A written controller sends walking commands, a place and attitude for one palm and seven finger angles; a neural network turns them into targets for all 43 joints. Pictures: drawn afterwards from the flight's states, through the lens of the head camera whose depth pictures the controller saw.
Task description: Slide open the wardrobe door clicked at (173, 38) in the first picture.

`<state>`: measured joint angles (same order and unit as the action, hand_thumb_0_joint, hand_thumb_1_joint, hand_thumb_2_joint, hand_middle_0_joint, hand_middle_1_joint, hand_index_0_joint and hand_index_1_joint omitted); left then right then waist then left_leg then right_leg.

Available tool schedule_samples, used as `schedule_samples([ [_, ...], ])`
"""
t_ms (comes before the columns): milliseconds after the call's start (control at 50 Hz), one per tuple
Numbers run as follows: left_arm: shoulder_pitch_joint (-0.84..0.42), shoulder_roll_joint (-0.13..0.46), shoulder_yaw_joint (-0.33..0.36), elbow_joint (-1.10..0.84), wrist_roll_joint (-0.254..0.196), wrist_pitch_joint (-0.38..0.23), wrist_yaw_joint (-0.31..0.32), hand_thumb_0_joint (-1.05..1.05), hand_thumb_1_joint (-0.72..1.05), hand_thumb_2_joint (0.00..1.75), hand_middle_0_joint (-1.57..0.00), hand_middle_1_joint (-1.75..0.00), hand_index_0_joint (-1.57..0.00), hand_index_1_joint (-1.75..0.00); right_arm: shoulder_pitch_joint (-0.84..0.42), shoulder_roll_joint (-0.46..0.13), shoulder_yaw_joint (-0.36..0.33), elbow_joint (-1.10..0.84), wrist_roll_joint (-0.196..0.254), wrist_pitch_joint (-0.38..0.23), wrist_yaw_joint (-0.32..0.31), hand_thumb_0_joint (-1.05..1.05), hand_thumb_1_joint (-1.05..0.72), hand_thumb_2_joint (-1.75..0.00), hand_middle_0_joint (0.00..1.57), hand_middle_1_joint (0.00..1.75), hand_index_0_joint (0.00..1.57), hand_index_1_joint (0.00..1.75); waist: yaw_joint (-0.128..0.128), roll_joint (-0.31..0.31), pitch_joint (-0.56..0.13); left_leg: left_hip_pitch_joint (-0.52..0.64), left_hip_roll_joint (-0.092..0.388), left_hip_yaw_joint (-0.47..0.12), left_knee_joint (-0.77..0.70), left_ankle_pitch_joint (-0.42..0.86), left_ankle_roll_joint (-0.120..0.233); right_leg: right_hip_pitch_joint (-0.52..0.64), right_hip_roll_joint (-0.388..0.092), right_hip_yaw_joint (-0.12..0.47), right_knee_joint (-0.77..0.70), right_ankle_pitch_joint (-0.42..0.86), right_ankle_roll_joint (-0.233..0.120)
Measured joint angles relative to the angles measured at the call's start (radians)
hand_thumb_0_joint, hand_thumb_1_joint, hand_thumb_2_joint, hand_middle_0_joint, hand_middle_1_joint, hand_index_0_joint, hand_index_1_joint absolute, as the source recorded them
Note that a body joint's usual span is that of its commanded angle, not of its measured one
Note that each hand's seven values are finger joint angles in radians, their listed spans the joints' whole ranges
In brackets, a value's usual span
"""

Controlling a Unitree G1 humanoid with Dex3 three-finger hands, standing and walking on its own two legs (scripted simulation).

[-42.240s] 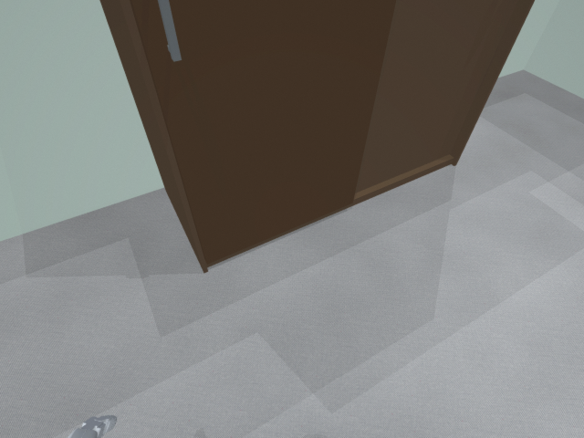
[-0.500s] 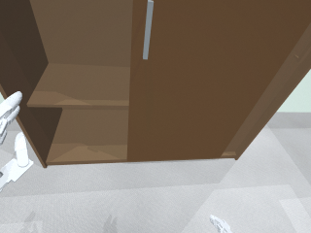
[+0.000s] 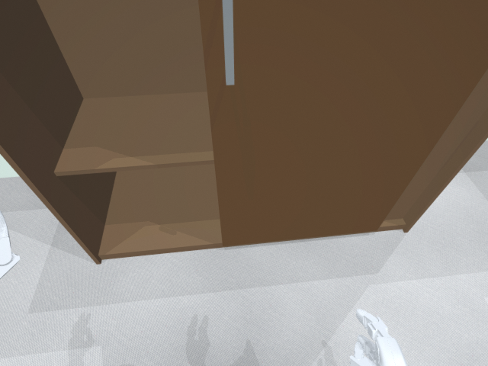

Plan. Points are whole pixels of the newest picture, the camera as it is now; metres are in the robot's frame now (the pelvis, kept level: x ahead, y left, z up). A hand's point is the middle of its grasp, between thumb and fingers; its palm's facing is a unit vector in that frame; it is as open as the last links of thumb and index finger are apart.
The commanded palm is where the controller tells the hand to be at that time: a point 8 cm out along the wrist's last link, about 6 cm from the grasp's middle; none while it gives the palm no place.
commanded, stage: stop stepping back and stand still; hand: left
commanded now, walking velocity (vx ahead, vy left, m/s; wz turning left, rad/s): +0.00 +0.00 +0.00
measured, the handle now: (227, 32) +0.68 +0.06 +0.22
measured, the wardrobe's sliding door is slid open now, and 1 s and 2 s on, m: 0.54 0.54 0.54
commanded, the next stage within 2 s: let the arm hang, fingers relaxed in 1.06 s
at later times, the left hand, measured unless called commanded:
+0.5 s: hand (4, 247) +0.22 +0.28 +0.17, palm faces +0.38 -0.77 -0.52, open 7.4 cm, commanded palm +0.16 +0.31 +0.18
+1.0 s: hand out of the picture +0.18 +0.30 +0.15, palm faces +0.41 -0.79 -0.45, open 7.5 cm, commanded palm +0.11 +0.33 +0.18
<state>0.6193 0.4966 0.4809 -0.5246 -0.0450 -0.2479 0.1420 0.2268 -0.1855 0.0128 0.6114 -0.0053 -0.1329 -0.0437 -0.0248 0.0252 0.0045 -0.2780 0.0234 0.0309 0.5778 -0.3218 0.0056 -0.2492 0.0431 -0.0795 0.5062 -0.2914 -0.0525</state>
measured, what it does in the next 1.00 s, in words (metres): stands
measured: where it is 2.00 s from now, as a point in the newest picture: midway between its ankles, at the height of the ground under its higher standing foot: outside the picture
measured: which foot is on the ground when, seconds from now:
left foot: down 0.00-1.00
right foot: down 0.00-1.00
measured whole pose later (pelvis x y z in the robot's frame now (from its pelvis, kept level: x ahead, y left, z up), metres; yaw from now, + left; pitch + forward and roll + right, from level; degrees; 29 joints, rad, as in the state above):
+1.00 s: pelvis -0.03 +0.03 +0.01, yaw -1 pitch +1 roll -1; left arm 0.52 0.39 0.38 -0.37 -0.03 -0.21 0.15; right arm 0.24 -0.22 0.01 0.63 -0.01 -0.13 -0.08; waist 0.00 0.01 -0.01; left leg -0.25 -0.01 0.03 0.45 -0.22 0.04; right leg -0.21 0.01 -0.05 0.38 -0.18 -0.01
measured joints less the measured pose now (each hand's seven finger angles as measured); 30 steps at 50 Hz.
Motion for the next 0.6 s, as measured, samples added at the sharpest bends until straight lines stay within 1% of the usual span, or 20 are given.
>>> schedule_samples([
  [60,-0.014,-0.032,-0.004,0.094,-0.006,0.008,0.006,0.01,0.88,0.89,-0.21,-0.30,-0.21,-0.31,0.006,-0.022,-0.011,0.031,0.010,0.018,-0.005,0.01,-0.90,-0.89,0.20,0.30,0.20,0.30,0.017,0.018,-0.017,-0.010,-0.011,-0.013,0.038,-0.002,-0.010,0.011,-0.006,0.011,-0.002,-0.016,0.001],
  [120,-0.054,-0.087,-0.039,0.172,-0.003,0.032,0.012,0.01,0.88,0.89,-0.21,-0.30,-0.21,-0.31,0.015,-0.046,-0.017,0.051,0.012,0.022,-0.017,0.01,-0.90,-0.89,0.20,0.30,0.20,0.30,0.028,0.018,-0.023,0.022,-0.019,-0.012,0.003,-0.003,-0.004,0.027,-0.018,0.017,0.010,-0.036,0.012],
  [180,-0.099,-0.141,-0.093,0.198,0.004,0.067,0.013,0.01,0.89,0.89,-0.21,-0.30,-0.21,-0.31,0.013,-0.056,-0.022,0.063,0.009,0.023,-0.031,0.01,-0.90,-0.89,0.20,0.30,0.20,0.30,0.037,-0.001,-0.021,0.065,-0.032,-0.009,-0.052,-0.024,0.010,0.038,-0.031,0.019,0.022,-0.053,0.025],
  [220,-0.125,-0.159,-0.123,0.176,0.011,0.081,0.012,0.02,0.89,0.89,-0.21,-0.30,-0.21,-0.31,-0.002,-0.052,-0.022,0.056,0.007,0.022,-0.036,0.01,-0.90,-0.89,0.20,0.30,0.20,0.30,0.041,-0.022,-0.004,0.077,-0.036,-0.005,-0.061,-0.012,0.012,0.043,-0.036,0.024,0.027,-0.049,0.031],
  [260,-0.136,-0.155,-0.141,0.128,0.016,0.080,0.010,0.02,0.89,0.89,-0.21,-0.30,-0.21,-0.31,-0.019,-0.045,-0.019,0.033,0.005,0.017,-0.035,0.02,-0.90,-0.89,0.20,0.30,0.20,0.30,0.035,-0.037,0.011,0.083,-0.034,-0.004,-0.066,-0.008,0.012,0.043,-0.034,0.025,0.031,-0.038,0.035],
  [300,-0.130,-0.125,-0.136,0.070,0.019,0.065,0.007,0.02,0.88,0.89,-0.21,-0.30,-0.21,-0.31,-0.036,-0.034,-0.017,0.005,0.004,0.012,-0.030,0.01,-0.90,-0.89,0.20,0.30,0.20,0.30,0.024,-0.050,0.018,0.080,-0.032,-0.004,-0.067,-0.006,0.011,0.045,-0.031,0.026,0.020,-0.033,0.032],
  [340,-0.110,-0.085,-0.108,0.022,0.016,0.040,0.005,0.02,0.88,0.89,-0.21,-0.30,-0.21,-0.31,-0.050,-0.023,-0.014,-0.023,0.004,0.010,-0.024,0.01,-0.90,-0.89,0.20,0.30,0.20,0.30,0.014,-0.057,0.016,0.072,-0.030,0.000,-0.065,-0.005,0.010,0.046,-0.028,0.030,0.001,-0.033,0.026],
  [380,-0.086,-0.052,-0.072,0.004,0.011,0.015,0.005,0.02,0.88,0.89,-0.21,-0.30,-0.21,-0.31,-0.060,-0.016,-0.013,-0.042,0.004,0.014,-0.020,0.01,-0.90,-0.89,0.20,0.30,0.20,0.30,0.005,-0.049,0.008,0.063,-0.024,0.002,-0.064,-0.002,0.009,0.043,-0.021,0.033,-0.015,-0.022,0.024],
  [440,-0.056,-0.024,-0.033,0.027,-0.001,0.000,0.006,0.01,0.88,0.89,-0.21,-0.30,-0.21,-0.31,-0.062,-0.014,-0.011,-0.052,0.006,0.024,-0.017,0.01,-0.90,-0.89,0.20,0.30,0.20,0.30,0.001,-0.031,-0.009,0.055,-0.019,0.005,-0.070,0.006,0.010,0.040,-0.017,0.035,-0.035,-0.002,0.027],
  [500,-0.047,-0.035,-0.032,0.081,-0.010,0.012,0.006,0.01,0.88,0.89,-0.21,-0.30,-0.21,-0.31,-0.050,-0.019,-0.009,-0.041,0.010,0.034,-0.020,0.01,-0.90,-0.89,0.20,0.30,0.20,0.30,0.009,-0.016,-0.024,0.054,-0.021,0.008,-0.081,0.018,0.015,0.040,-0.018,0.039,-0.050,0.013,0.032],
  [600,-0.067,-0.106,-0.090,0.152,-0.007,0.060,0.005,0.01,0.89,0.89,-0.21,-0.30,-0.21,-0.31,-0.010,-0.031,-0.003,-0.009,0.009,0.038,-0.033,0.01,-0.90,-0.89,0.20,0.30,0.20,0.30,0.035,-0.011,-0.028,0.058,-0.029,0.007,-0.100,0.042,0.023,0.045,-0.026,0.037,-0.065,0.034,0.039],
])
